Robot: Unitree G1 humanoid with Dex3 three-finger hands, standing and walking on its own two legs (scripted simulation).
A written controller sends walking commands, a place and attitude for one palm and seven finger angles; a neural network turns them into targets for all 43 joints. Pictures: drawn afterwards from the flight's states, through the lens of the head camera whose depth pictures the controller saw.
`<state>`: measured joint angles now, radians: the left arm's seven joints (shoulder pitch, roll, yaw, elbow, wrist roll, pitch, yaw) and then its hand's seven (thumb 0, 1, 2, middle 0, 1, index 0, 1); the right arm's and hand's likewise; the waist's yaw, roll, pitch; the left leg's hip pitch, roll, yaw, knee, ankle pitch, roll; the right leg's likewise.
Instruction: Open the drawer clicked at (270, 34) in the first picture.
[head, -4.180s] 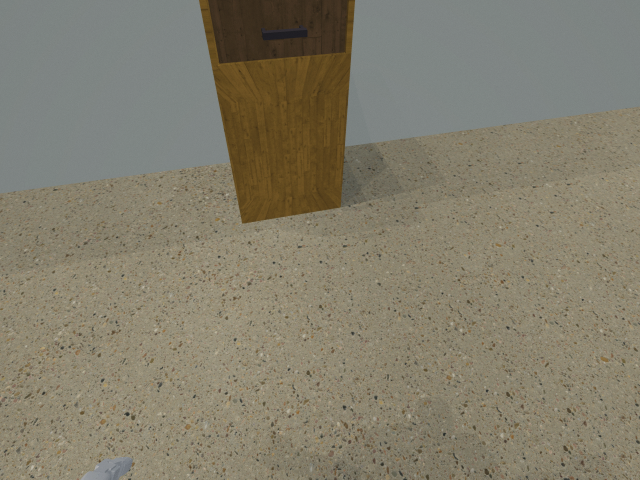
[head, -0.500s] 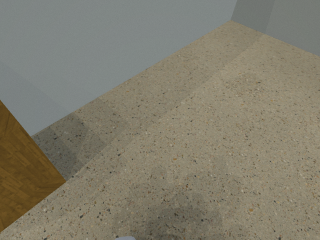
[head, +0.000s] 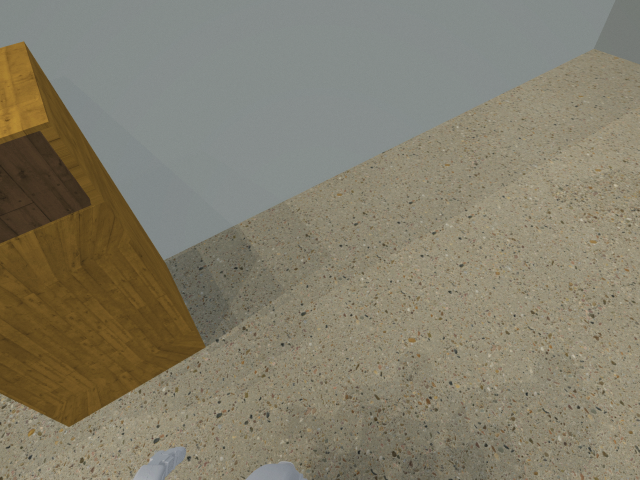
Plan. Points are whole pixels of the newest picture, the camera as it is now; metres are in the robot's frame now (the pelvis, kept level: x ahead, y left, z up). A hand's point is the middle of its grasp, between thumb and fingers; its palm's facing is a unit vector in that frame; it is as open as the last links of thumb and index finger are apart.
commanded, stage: turn to face it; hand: left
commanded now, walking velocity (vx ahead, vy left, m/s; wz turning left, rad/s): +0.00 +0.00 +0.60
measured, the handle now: out of the picture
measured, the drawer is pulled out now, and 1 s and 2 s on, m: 0.00 0.00 0.00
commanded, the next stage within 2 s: take the last steps up to it in 0.96 s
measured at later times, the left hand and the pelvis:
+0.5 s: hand out of the picture -0.10 +0.24 -0.19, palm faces +0.38 -0.88 -0.28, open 7.4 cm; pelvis -0.02 +0.03 -0.01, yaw +19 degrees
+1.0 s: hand out of the picture -0.01 +0.22 -0.15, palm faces +0.46 -0.84 -0.28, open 7.4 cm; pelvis -0.02 +0.00 -0.01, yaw +28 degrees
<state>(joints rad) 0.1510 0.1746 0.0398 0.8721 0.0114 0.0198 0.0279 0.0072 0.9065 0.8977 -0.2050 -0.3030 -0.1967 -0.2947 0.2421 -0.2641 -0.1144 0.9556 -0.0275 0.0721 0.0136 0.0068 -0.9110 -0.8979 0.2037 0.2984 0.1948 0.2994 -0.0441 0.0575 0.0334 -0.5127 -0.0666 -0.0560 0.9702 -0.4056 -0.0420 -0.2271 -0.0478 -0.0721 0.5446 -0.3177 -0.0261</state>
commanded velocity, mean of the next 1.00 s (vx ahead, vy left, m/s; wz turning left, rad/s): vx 0.00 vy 0.00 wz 0.42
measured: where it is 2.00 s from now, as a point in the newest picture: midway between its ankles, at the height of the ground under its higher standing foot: outside the picture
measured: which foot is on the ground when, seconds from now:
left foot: up 0.00-0.42, down 0.44-0.96, up 0.98-1.00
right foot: down 0.00-0.44, up 0.46-0.94, down 0.96-1.00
